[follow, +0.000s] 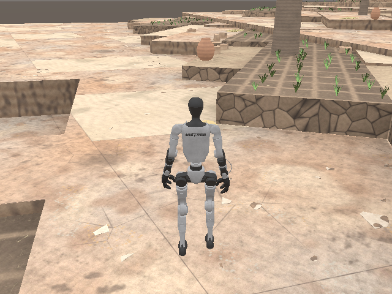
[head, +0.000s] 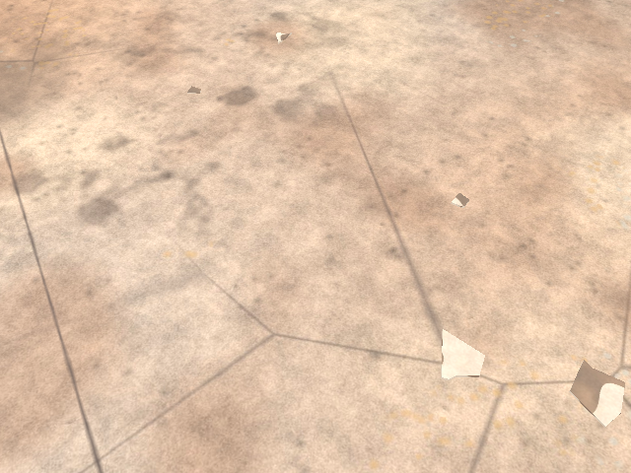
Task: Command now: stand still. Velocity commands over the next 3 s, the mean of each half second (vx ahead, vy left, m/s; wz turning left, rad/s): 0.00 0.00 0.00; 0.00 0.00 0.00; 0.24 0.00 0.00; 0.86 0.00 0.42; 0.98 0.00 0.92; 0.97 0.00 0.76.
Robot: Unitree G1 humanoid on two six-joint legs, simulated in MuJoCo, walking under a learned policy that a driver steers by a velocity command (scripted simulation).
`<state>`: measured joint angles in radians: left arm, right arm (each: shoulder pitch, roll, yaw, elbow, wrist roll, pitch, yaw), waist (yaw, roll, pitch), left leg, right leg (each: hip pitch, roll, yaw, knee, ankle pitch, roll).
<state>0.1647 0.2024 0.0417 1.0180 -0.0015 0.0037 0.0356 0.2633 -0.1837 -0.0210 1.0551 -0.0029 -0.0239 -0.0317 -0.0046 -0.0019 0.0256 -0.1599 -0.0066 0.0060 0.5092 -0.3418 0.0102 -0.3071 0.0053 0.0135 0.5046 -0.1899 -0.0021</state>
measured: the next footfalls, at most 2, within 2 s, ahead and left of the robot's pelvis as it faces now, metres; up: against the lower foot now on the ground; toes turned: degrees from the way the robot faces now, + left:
right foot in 1.56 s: +0.20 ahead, -0.18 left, +0.00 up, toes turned -5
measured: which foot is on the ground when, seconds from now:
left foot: down 0.00-1.00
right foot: down 0.00-1.00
